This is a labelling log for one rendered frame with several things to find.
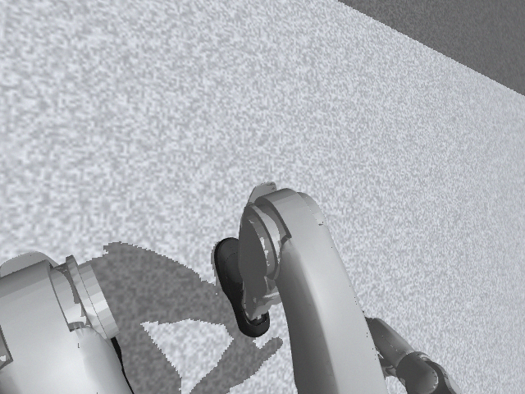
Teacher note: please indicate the right robot arm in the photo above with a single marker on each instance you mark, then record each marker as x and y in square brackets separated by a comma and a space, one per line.
[421, 375]

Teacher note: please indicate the right robot foot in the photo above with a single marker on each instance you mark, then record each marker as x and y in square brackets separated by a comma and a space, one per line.
[226, 262]

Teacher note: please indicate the left robot foot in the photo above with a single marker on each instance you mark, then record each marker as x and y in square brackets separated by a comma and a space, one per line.
[118, 352]

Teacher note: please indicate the right robot hand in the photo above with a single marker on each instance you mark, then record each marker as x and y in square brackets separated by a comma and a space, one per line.
[391, 346]

